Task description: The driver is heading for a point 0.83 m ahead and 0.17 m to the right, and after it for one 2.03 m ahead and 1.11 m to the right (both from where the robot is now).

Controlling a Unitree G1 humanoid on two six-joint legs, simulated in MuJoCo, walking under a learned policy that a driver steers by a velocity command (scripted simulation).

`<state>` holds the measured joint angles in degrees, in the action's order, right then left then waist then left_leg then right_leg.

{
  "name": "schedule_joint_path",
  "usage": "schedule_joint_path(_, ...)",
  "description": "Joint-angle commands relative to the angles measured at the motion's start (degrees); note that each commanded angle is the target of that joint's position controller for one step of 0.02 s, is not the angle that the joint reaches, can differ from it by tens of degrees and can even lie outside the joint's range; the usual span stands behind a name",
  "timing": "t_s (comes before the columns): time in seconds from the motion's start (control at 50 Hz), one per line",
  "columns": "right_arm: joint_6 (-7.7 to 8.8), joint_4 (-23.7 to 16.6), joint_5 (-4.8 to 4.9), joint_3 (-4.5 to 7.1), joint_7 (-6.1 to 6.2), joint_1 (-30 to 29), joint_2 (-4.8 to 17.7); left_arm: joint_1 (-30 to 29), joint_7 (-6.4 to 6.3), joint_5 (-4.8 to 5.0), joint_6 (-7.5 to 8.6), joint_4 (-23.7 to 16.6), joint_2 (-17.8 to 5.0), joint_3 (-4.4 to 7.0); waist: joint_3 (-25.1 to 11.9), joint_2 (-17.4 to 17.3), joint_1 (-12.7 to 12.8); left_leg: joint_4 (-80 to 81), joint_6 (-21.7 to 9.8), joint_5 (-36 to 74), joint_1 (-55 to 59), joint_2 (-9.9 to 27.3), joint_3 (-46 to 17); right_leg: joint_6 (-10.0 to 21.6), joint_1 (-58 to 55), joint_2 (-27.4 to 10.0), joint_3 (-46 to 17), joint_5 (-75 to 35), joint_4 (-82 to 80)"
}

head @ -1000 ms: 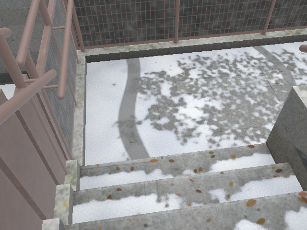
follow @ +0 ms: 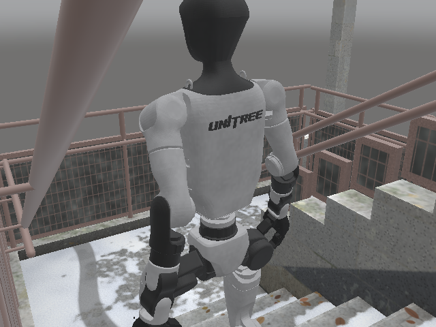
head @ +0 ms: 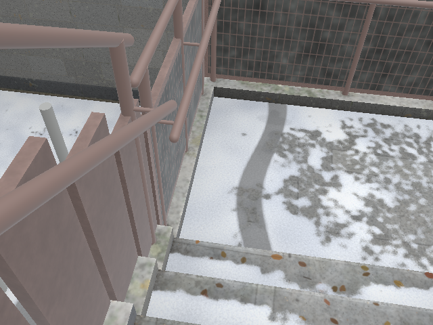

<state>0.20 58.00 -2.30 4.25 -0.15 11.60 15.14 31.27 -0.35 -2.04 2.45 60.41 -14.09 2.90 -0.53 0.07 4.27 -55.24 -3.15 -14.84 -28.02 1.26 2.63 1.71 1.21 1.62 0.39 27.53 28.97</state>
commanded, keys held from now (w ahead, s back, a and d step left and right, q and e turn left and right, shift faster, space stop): w+e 0.92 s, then w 0.08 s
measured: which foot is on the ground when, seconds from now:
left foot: up 0.00-0.22, down 0.24-0.76, up 0.78-1.00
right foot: down 0.00-0.24, up 0.26-0.74, down 0.76-1.00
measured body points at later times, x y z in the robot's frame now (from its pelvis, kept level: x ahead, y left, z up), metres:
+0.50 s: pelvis +0.27 +0.09 -0.20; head +0.27 +0.12 +0.25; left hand +0.41 +0.31 -0.35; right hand +0.14 -0.13 -0.33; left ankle +0.23 +0.21 -0.89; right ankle +0.34 -0.07 -0.78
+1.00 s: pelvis +0.54 -0.05 -0.35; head +0.58 -0.09 +0.10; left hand +0.64 +0.19 -0.49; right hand +0.51 -0.31 -0.50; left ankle +0.70 +0.06 -0.99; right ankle +0.49 -0.11 -1.06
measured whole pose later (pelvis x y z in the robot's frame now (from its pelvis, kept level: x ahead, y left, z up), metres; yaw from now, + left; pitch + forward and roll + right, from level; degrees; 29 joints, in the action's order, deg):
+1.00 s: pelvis +0.54 -0.05 -0.35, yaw -30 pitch +1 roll +0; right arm 1.0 51.6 -2.8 2.0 0.2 8.6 12.6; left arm 21.4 -0.6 0.7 1.9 57.6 -11.8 2.9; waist 5.1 -2.5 0.8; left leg -65.5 2.0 0.0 -42.4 6.2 -2.6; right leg 5.5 19.9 6.1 -0.7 23.3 42.5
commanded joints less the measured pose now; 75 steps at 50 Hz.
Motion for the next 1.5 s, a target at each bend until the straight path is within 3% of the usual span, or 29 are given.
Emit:
schedule_joint_path(0.02,1.04,-4.11,-1.01,0.62,0.39,-9.54,3.48,1.65,-0.04,0.5,1.61,-1.33,-8.3,1.59,8.74,4.77,0.47,-1.72,0.28,0.4,-13.34,1.79,-0.74,12.42,-1.38,-14.99,-14.84,-26.7,-2.18)
schedule_joint_path(0.08,4.88,-9.87,-0.14,0.85,-0.82,-22.83,4.42,6.94,-1.97,-0.13,3.5,0.41,-6.14,0.51,10.6,4.1,5.48,13.1,1.19,20.64,-32.77,6.85,-9.74,14.07,-13.88,-14.54,-20.27,-19.04,4.03)
schedule_joint_path(0.16,3.88,-8.62,2.6,-1.41,-4.54,-14.01,0.22,-5.32,-1.19,-0.62,2.11,-3.74,-7.07,0.48,8.46,3.42,0.63,24.88,2.5,43.49,14.44,1.46,-2.54,8.89,24.43,-8.67,-11.56,-10.31,8.53)
schedule_joint_path(0.18,2.68,-8.65,3.67,-1.44,-3.65,-9.12,-0.2,-5.01,-1.98,-1.91,1.01,-2.32,-3.8,-0.37,7.57,9.89,-2.12,25.85,2.34,43.23,19.1,3.25,-3.75,7.38,23.67,-8.14,-11.27,-14.7,13.65)
schedule_joint_path(0.22,1.77,-0.56,4.46,1.89,-0.86,21.87,6.46,-12.4,-0.52,-1.44,-1.89,-3.39,-6.54,1.03,-9.35,5.88,-17.84,14.68,1.73,42.8,44.92,1.69,0.82,0.72,24.06,-3.79,-6.84,-19.94,44.66)
schedule_joint_path(0.24,1.48,-1.3,2.22,2.66,0.22,22.47,8.46,-10.85,-0.19,-0.23,-2.16,-3.21,-7.64,2.72,-5.89,-3.06,-20.86,32.46,-1.09,23.34,41.45,7.67,-9.76,0.05,26.88,3.77,-5.71,0.09,67.86)
schedule_joint_path(0.28,2.87,0.58,1.44,0.28,-3.01,23.09,9.58,7.42,-0.28,0.2,-1.83,-3.87,0.79,1.39,-4.31,-16.35,-5.4,11.05,4.98,62.82,44.78,18.48,-16.18,1.65,48.48,2.2,-6.18,17.4,90.39)
schedule_joint_path(0.32,2.63,-3.23,3.71,-0.2,-2.16,13.0,7.95,11.01,-2.41,-1.41,-3.68,-6.29,6.13,-1.29,-4.75,-21.57,2.44,27.32,-1.34,30.16,35.07,25.02,-31.49,1.51,57.71,-1.99,-0.04,6.15,93.29)
schedule_joint_path(0.36,3.7,-4.55,1.67,-1.13,-1.24,9.34,6.01,-5.92,-1.88,-3.08,-6.06,-9.43,-1.7,0.63,6.09,-15.37,-2.33,33.56,-5.72,3.31,10.15,25.35,-32.06,3.21,50.61,-6.55,-5.35,-5.36,82.05)
schedule_joint_path(0.42,4.31,-5.76,2.43,-3.19,0.65,7.18,2.05,-15.66,0.44,-0.59,-6.93,-12.62,1.17,-0.12,14.93,-10.73,-0.93,29.42,-1.21,-2.91,-8.47,18.39,-13.67,-0.34,47.85,-4.61,-8.45,-22.89,53.24)
schedule_joint_path(0.46,3.28,-3.38,2.58,-1.72,1.77,16.95,6.84,-14.52,1.45,-2.06,-6.84,-11.15,3.97,-0.87,10.78,-6.55,-1.83,27.43,-4.91,1.83,-0.65,22.11,-18.15,-1.61,50.1,-2.71,-7.74,-21.99,53.3)
schedule_joint_path(0.52,4.89,-0.35,2.88,-1.31,1.21,19.74,3.25,-21.04,0.94,-3.34,-6.64,-12.8,1.02,0.52,8.77,-3.55,-3.51,21.47,0.11,-0.91,11.95,17.68,-10.23,2.08,57.34,-2.98,-10.63,-38.86,42.0)
schedule_joint_path(0.64,4.12,-2.73,0.76,-2.25,2.7,13.14,4.2,-33.7,4.35,3.07,-4.1,-12.52,1.17,-0.25,12.09,-5.55,-5.67,22.42,0.52,-6.56,5.68,14.1,3.19,2.51,28.87,-4.93,0.53,-58.8,9.29)
schedule_joint_path(0.68,3.33,-0.94,0.46,-1.89,3.56,19.68,2.94,-39.12,2.96,1.73,-2.29,-14.51,1.21,-1.31,13.95,-6.98,-11.33,16.82,0.37,1.04,16.1,11.18,7.19,2.25,29.48,-5.19,1.56,-57.71,-1.44)
schedule_joint_path(0.76,1.17,-0.95,0.64,0.16,4.34,18.38,7.73,-5.0,-0.23,-2.08,0.63,-4.03,-2.89,2.78,-0.83,-1.8,1.41,-36.27,-2.73,24.35,15.52,8.11,10.05,5.86,-4.12,-1.43,5.69,-52.31,-15.33)
schedule_joint_path(0.78,0.25,-1.1,-1.1,-0.52,3.9,21.59,3.8,-3.85,0.66,-1.08,1.05,-2.09,-8.38,4.05,-1.81,13.66,-1.14,-56.7,-2.04,-29.56,-6.75,1.94,7.36,7.1,-21.82,-7.76,-0.2,-63.92,-3.71)
schedule_joint_path(0.8,0.7,-5.17,-0.07,-1.44,3.14,22.05,1.77,-0.42,1.04,1.12,1.53,-2.24,-12.41,4.46,-9.62,18.95,-2.02,-60.88,-0.17,-35.86,-27.2,3.06,-0.2,13.39,-40.28,-16.45,-10.85,-97.59,18.35)
schedule_joint_path(0.82,1.27,-7.46,-0.27,-1.73,2.45,13.82,4.53,0.48,1.08,3.62,0.53,-3.16,-10.25,4.16,-12.73,11.19,2.75,-50.99,-0.08,-26.43,-34.57,5.41,-2.07,15.4,-40.02,-17.45,-15.36,-75.85,11.38)
schedule_joint_path(0.86,2.31,-8.19,-1.32,-1.35,1.07,11.83,4.24,-4.88,-0.06,2.13,-1.49,-5.17,-11.19,3.98,-10.17,8.56,-2.66,-34.19,3.16,-14.39,-30.5,7.72,-6.14,19.64,-19.06,-22.43,-26.49,-32.52,2.12)
schedule_joint_path(0.9,1.3,-9.2,-1.61,-0.85,1.1,2.42,3.95,-10.17,-0.17,2.2,-0.34,-7.06,-5.72,1.73,-3.09,1.67,-3.62,-16.86,6.8,0.66,-20.82,7.79,-7.28,18.5,5.35,-18.91,-25.52,-31.01,-1.91)
schedule_joint_path(0.96,-0.08,-3.49,-0.81,-1.48,0.47,13.27,1.06,-12.07,-0.54,2.21,-0.16,-6.95,-9.12,1.87,-6.6,6.99,-8.67,-17.21,6.07,13.01,-3.2,3.86,-1.92,16.18,21.55,-12.67,-17.41,-45.17,0.18)
schedule_joint_path(1.02,2.04,-8.0,-0.55,-1.13,-0.62,0.58,1.79,-14.0,-0.3,4.81,1.62,-7.48,-3.35,0.95,-0.94,4.04,-7.83,3.66,3.24,45.5,-1.54,3.99,-4.29,10.86,30.22,-5.36,-15.01,-11.65,4.05)
schedule_joint_path(1.14,2.58,-12.05,0.61,-2.39,-2.01,-6.83,-0.92,-6.95,-1.78,1.52,-0.5,-7.99,-4.46,0.84,5.22,3.34,-2.03,21.47,2.35,39.88,1.83,1.42,-4.86,9.39,25.57,-5.35,-15.15,-4.56,18.42)
schedule_joint_path(1.22,4.13,-6.2,2.04,-0.2,-1.26,12.08,2.46,-4.2,-3.37,-0.11,-1.75,-7.25,-5.16,1.46,4.3,-2.21,-6.94,38.23,0.27,31.28,17.93,2.67,-2.47,10.65,19.38,-3.64,-14.36,-20.5,41.26)
schedule_joint_path(1.24,3.57,-2.53,1.19,0.76,-1.57,23.15,3.79,-6.25,-2.27,0.25,-1.49,-6.47,-4.54,1.86,-0.8,-5.45,-12.61,30.19,-1.59,32.83,32.67,2.64,-1.41,8.95,29.81,1.17,-9.14,-10.54,63.25)
schedule_joint_path(1.26,3.71,-1.3,0.96,0.51,-2.26,27.35,6.48,-0.51,-1.2,2.62,-0.68,-8.6,0.84,1.5,-5.04,-17.13,-7.85,14.0,-4.94,50.62,44.42,12.88,-13.51,5.31,47.3,9.83,-4.4,23.21,91.21)
schedule_joint_path(1.32,2.6,-3.76,2.59,0.76,-1.81,23.07,8.58,-6.27,-1.81,0.16,-0.96,-11.05,-1.48,0.46,-2.58,-11.38,-6.72,28.92,-13.97,18.58,37.73,23.68,-36.47,3.77,68.56,3.05,-3.52,9.39,95.44)
schedule_joint_path(1.4,4.05,-1.49,0.68,-1.37,0.52,18.94,3.09,-16.2,-2.15,-1.16,-3.22,-9.35,-1.88,-0.21,9.21,-2.2,-2.72,25.27,-9.57,17.31,13.92,14.08,-27.46,3.19,65.16,-0.67,-10.26,-7.01,72.23)
schedule_joint_path(1.5,4.47,-1.65,1.87,-0.24,1.73,19.2,6.93,-17.36,0.97,-1.42,-2.77,-6.56,0.88,-1.24,0.47,-8.41,-1.63,28.61,-9.21,31.74,12.06,10.43,-17.56,2.32,42.25,-5.1,-1.04,-34.39,41.56)
Keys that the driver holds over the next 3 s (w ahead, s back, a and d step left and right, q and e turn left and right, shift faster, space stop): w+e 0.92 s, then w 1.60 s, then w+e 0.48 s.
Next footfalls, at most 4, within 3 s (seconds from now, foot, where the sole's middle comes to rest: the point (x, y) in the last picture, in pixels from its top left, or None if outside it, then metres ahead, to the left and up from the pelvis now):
0.24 left None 0.27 0.21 -0.93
0.76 right None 0.53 -0.13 -1.10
1.22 left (246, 303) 0.84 -0.06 -1.27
1.84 right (321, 278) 1.08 -0.45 -1.44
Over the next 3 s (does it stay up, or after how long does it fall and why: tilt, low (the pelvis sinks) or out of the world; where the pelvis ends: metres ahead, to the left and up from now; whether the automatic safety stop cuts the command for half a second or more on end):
stays up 1.58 -0.65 -0.84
